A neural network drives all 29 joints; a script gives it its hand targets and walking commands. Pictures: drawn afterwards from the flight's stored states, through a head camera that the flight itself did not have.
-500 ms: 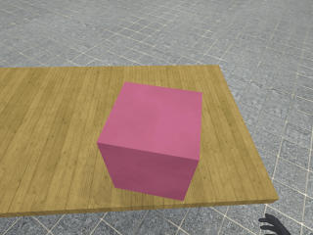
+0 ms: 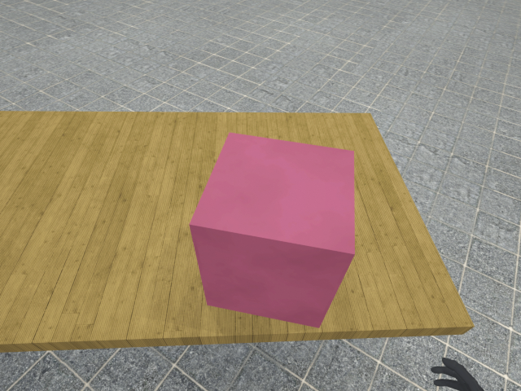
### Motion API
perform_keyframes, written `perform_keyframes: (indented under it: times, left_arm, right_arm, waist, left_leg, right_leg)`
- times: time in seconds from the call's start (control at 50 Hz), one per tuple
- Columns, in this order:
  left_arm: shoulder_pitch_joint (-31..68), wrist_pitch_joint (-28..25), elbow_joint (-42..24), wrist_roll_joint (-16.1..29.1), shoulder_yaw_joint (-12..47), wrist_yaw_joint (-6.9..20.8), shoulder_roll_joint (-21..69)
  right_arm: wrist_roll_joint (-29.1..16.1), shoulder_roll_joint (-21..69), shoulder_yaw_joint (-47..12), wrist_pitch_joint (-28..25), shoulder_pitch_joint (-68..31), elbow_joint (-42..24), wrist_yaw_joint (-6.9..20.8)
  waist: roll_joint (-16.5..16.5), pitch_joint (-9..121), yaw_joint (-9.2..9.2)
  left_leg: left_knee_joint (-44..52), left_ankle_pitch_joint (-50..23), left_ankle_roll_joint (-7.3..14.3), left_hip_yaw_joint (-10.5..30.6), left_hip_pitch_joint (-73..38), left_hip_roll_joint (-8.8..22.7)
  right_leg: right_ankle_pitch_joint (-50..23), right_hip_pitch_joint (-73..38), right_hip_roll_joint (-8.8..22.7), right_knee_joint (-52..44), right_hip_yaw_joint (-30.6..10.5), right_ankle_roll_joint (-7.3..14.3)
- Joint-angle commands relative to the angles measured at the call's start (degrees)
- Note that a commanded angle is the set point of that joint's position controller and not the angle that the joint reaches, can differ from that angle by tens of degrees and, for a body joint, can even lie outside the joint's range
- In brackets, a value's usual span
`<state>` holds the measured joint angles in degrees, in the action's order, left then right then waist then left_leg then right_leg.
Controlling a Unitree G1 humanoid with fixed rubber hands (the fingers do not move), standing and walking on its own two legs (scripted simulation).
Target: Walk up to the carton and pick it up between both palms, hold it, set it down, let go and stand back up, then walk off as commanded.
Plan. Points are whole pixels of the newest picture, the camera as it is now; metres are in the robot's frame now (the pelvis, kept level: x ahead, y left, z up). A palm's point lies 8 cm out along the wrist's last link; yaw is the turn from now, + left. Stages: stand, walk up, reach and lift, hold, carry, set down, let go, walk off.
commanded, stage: walk up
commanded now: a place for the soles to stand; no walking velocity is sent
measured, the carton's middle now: (275, 233) +0.38 -0.01 +0.02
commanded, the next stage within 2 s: reach and lift in 1.40 s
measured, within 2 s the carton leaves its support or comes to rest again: neither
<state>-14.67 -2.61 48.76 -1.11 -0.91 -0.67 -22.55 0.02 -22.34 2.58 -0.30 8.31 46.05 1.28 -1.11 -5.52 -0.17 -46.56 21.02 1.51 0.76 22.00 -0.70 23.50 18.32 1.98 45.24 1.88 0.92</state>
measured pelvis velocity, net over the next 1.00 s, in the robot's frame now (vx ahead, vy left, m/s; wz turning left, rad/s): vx -0.01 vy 0.04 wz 0.02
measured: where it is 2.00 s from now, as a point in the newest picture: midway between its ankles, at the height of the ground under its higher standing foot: outside the picture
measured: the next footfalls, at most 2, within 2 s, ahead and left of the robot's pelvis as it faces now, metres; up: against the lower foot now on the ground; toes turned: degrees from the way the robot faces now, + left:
none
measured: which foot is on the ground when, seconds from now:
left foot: down 0.00-1.00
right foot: down 0.00-1.00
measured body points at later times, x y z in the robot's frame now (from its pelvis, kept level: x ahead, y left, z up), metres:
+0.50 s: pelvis +0.01 +0.00 +0.00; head +0.04 +0.01 +0.45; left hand +0.08 +0.31 -0.12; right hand +0.15 -0.31 -0.09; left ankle +0.05 +0.10 -0.70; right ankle +0.01 -0.13 -0.71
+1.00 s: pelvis -0.01 +0.04 +0.00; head +0.02 +0.04 +0.45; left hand +0.07 +0.36 -0.11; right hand +0.14 -0.27 -0.10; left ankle +0.02 +0.14 -0.71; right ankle +0.00 -0.11 -0.70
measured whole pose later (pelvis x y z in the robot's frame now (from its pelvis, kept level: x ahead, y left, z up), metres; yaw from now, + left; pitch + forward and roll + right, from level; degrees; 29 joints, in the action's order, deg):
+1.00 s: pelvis -0.01 +0.04 +0.00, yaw +1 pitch -4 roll -1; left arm -14.2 -4.2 50.1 -0.7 -0.9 -2.3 -22.6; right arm 0.0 -22.0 3.6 0.3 6.5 46.0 0.7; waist 1.9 -6.9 -0.2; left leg -47.5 22.7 2.3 -0.4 21.4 -0.6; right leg 24.4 18.3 2.2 45.8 0.9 -1.2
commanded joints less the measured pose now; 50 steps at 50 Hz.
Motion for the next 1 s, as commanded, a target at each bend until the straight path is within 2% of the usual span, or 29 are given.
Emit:
perform_keyframes:
  times: [0.0,0.06,0.1,0.14,0.16,0.2,0.24,0.26,0.3,0.36,0.38,0.4,0.42,0.44,0.46,0.52,0.58,0.62,0.64,0.68,0.72,0.76,0.8,0.84,0.86,0.88,0.92,0.94,0.98]
  left_arm:
    - [-1.1,-0.8,-1.4,1.0,-4.4,-1.3,-11.9]
    - [-5.3,-1.9,-0.1,0.2,-4.8,-1.2,-13.7]
    - [-3.5,-2.6,-0.4,-0.6,-5.8,-1.8,-17.8]
    - [1.8,-2.7,-2.1,-0.3,-6.0,-1.9,-18.9]
    - [3.0,-2.6,-2.7,-0.4,-5.7,-1.9,-19.6]
    - [4.4,-2.0,-2.5,0.1,-5.0,-1.9,-16.7]
    - [4.2,-1.4,-3.0,1.1,-4.3,-1.7,-12.2]
    - [2.9,-0.7,-2.5,1.0,-4.0,-1.9,-11.8]
    - [1.1,-0.8,-2.0,1.0,-4.2,-1.9,-11.6]
    - [-5.9,-2.0,-0.3,1.2,-4.6,-1.8,-11.0]
    - [-7.3,-2.7,0.8,0.6,-5.1,-2.4,-12.9]
    - [-7.9,-3.3,0.4,-0.1,-5.7,-2.7,-17.3]
    - [-6.6,-3.5,-0.6,0.1,-6.3,-3.2,-19.2]
    - [-4.3,-3.3,-1.4,-0.2,-6.9,-3.4,-19.8]
    - [-2.9,-3.4,-2.4,-0.1,-6.8,-3.3,-20.3]
    - [1.4,-2.9,-2.5,-0.2,-6.0,-3.4,-18.5]
    - [4.0,-2.2,-3.3,0.0,-4.7,-2.8,-16.3]
    - [4.0,-2.1,-4.0,1.5,-3.8,-2.4,-11.7]
    - [3.2,-1.5,-3.6,1.5,-3.6,-2.3,-10.9]
    - [3.9,-0.9,-2.9,1.7,-4.1,-2.0,-11.9]
    - [-1.5,-1.8,-1.7,1.2,-4.2,-1.5,-11.7]
    - [-5.7,-2.8,0.5,0.5,-4.6,-1.6,-12.1]
    - [-4.0,-3.5,-0.8,0.1,-5.6,-2.3,-17.4]
    - [1.6,-3.3,-2.2,-0.2,-5.6,-2.2,-19.0]
    - [2.8,-3.0,-2.2,-0.2,-5.4,-2.0,-18.4]
    - [5.7,-2.6,-3.3,0.0,-4.4,-1.7,-15.2]
    - [5.2,-1.9,-2.3,1.1,-3.5,-1.2,-10.9]
    - [2.8,-1.3,-1.5,1.1,-3.9,-1.4,-12.1]
    - [1.1,-1.4,-1.3,0.9,-3.6,-1.3,-11.9]
  right_arm:
    - [2.8,-15.2,4.1,-0.3,-5.6,-3.8,-0.3]
    - [2.0,-12.4,3.3,0.2,-7.1,-4.9,-0.3]
    - [1.6,-10.9,3.0,0.6,-5.9,-4.3,-0.4]
    - [1.5,-11.6,3.3,0.8,-2.9,-4.4,-0.3]
    - [1.6,-12.2,3.7,0.7,-1.5,-3.2,-0.3]
    - [1.8,-13.1,4.0,-0.2,1.9,-2.6,-0.3]
    - [2.0,-15.9,4.5,-0.9,0.4,-3.2,-0.3]
    - [2.1,-15.6,4.1,-1.1,0.5,-3.0,-0.3]
    - [2.5,-14.6,3.9,-0.8,-1.6,-3.2,-0.9]
    - [1.7,-11.9,2.8,-0.2,-7.2,-5.0,-0.8]
    - [1.4,-10.6,2.7,-0.1,-8.3,-4.7,-0.7]
    - [0.4,-10.6,2.9,0.1,-7.4,-6.0,-0.9]
    - [0.6,-10.5,3.1,0.3,-5.9,-5.6,-1.1]
    - [1.0,-11.5,3.5,1.0,-4.7,-5.5,-1.1]
    - [1.1,-12.1,3.5,1.4,-4.4,-5.6,-1.2]
    - [1.6,-11.5,3.7,0.9,-4.0,-4.3,-0.2]
    - [1.8,-11.8,5.0,0.1,0.6,-2.0,-0.2]
    - [1.5,-14.2,5.3,-0.6,1.0,-2.3,-1.0]
    - [1.1,-15.6,5.2,-1.3,0.0,-2.2,-1.2]
    - [1.5,-16.1,5.0,-1.6,-2.6,-2.0,-1.2]
    - [1.4,-15.9,4.2,-1.1,-5.7,-3.1,-1.2]
    - [1.2,-11.8,3.3,-0.4,-8.8,-3.7,-0.9]
    - [0.2,-9.7,3.0,-0.3,-7.2,-4.4,-1.1]
    - [0.3,-11.1,3.1,-0.2,-1.8,-2.2,-1.1]
    - [0.8,-11.5,3.5,-0.3,-2.2,-1.6,-0.9]
    - [1.5,-12.2,3.8,-0.8,-0.2,-1.0,-0.9]
    - [1.5,-14.9,4.0,-1.9,-2.1,-0.6,-0.8]
    - [1.9,-15.4,4.3,-1.9,-1.9,-0.8,-0.8]
    - [1.5,-15.6,4.3,-1.7,-3.7,-1.6,-0.8]
  waist:
    - [12.9,1.8,-0.91]
    - [9.1,3.8,-2.49]
    - [2.5,3.2,-1.03]
    - [-0.3,1.7,0.72]
    - [-1.4,3.3,1.4]
    - [3.9,5.4,3.1]
    - [13.0,5.8,2.52]
    - [14.6,6.0,2.31]
    - [13.2,2.9,1.01]
    - [12.6,6.0,-3.21]
    - [9.8,6.8,-4.03]
    - [0.7,8.0,-2.85]
    - [1.3,8.2,-1.77]
    - [-2.6,9.7,-1.12]
    - [-2.9,8.3,-1.58]
    - [-3.4,2.4,-0.11]
    - [0.2,5.0,3.53]
    - [7.0,8.3,2.71]
    - [7.0,7.4,1.76]
    - [10.2,2.4,1.34]
    - [11.8,3.6,-1.02]
    - [4.9,4.6,-3.36]
    - [1.9,8.2,-1.19]
    - [0.4,8.6,0.92]
    - [-2.2,6.2,1.65]
    - [1.7,5.7,3.35]
    - [8.6,5.6,1.12]
    - [9.8,6.0,1.47]
    - [9.6,3.6,0.66]
  left_leg:
    - [24.6,7.0,11.0,19.5,5.2,14.0]
    - [14.9,0.0,4.1,11.8,3.4,7.7]
    - [2.9,-3.0,1.0,5.8,4.7,2.9]
    - [-3.0,2.3,0.5,1.9,2.4,2.0]
    - [-1.7,2.1,0.9,2.3,-2.3,2.7]
    - [7.0,-5.7,2.6,5.8,-8.7,4.4]
    - [21.4,-8.7,9.0,22.4,-8.0,14.2]
    - [22.9,-9.6,12.3,25.1,-8.3,16.5]
    - [23.3,-11.4,13.8,24.5,-4.1,17.4]
    - [14.4,-17.8,8.3,13.0,-0.4,11.6]
    - [5.4,-25.3,5.0,9.1,-0.1,9.0]
    - [-4.1,-25.6,1.4,4.5,1.6,4.3]
    - [-7.1,-15.7,-0.7,2.2,5.5,2.3]
    - [-10.8,8.3,0.2,2.0,7.7,0.9]
    - [-13.6,14.6,0.6,4.4,7.7,2.4]
    - [-6.9,12.3,0.9,2.8,4.4,3.7]
    - [8.1,-10.7,2.7,0.4,-11.6,3.0]
    - [17.2,-16.0,8.4,16.8,-13.6,12.4]
    - [21.0,-11.9,11.5,23.8,-10.2,17.9]
    - [21.9,-12.8,14.0,23.3,-3.8,18.9]
    - [19.1,-8.1,10.7,16.0,-0.4,14.9]
    - [10.5,-12.2,5.1,8.9,4.1,9.6]
    - [-2.9,-14.2,0.1,1.6,2.2,3.9]
    - [0.5,-1.4,0.7,1.9,-3.1,3.5]
    - [3.6,-0.1,1.5,3.5,-6.4,3.9]
    - [11.2,-3.3,2.8,8.1,-10.3,6.7]
    - [22.4,-4.5,9.4,22.6,-8.7,16.8]
    - [22.7,-5.5,11.8,24.2,-9.5,18.6]
    - [22.4,-3.4,11.6,20.7,-3.8,18.3]
  right_leg:
    - [6.2,-0.1,-1.2,0.4,-0.2,1.1]
    - [-1.8,-2.7,2.8,-13.1,-6.2,2.9]
    - [-1.6,-0.3,11.1,-19.5,-20.1,7.0]
    - [-7.8,3.3,17.3,-19.7,-22.2,11.4]
    - [-10.0,5.1,17.0,-17.8,-21.4,12.0]
    - [-10.5,8.9,9.9,-11.1,-13.4,7.0]
    - [-1.5,9.1,-1.4,3.7,0.5,0.4]
    - [9.6,9.6,-1.9,6.3,-0.6,0.0]
    - [12.7,8.4,-0.7,7.8,-2.0,0.8]
    - [-5.7,-3.8,0.0,-9.5,-0.7,1.4]
    - [-13.9,-5.9,3.5,-14.0,-6.5,2.6]
    - [-25.1,-6.9,9.8,-15.9,-17.0,6.3]
    - [-32.5,-9.5,15.6,-16.0,-23.4,10.2]
    - [-30.2,-9.5,20.2,-16.4,-27.4,14.4]
    - [-29.6,-6.4,22.3,-16.5,-28.7,16.8]
    - [-28.1,0.9,17.2,-14.7,-21.1,14.1]
    - [-23.5,8.9,8.4,-8.1,-10.2,5.5]
    - [-13.8,9.9,0.4,5.0,-0.9,0.4]
    - [0.7,9.6,-1.5,8.3,0.2,-0.2]
    - [13.3,7.9,0.0,9.8,-3.6,0.4]
    - [5.1,1.2,0.4,-1.2,-1.0,1.3]
    - [-11.5,-6.6,1.5,-10.9,-4.1,2.4]
    - [-19.0,-4.8,12.6,-15.4,-21.1,8.8]
    - [-19.0,-0.5,15.3,-13.0,-20.2,12.4]
    - [-13.2,4.7,13.6,-12.2,-19.4,11.1]
    - [-9.6,9.2,8.9,-8.5,-14.7,7.3]
    - [-0.1,8.6,-1.3,2.3,-0.8,0.8]
    - [8.6,9.5,-1.1,4.4,-1.8,0.7]
    - [7.3,5.5,-0.6,1.9,-1.9,1.1]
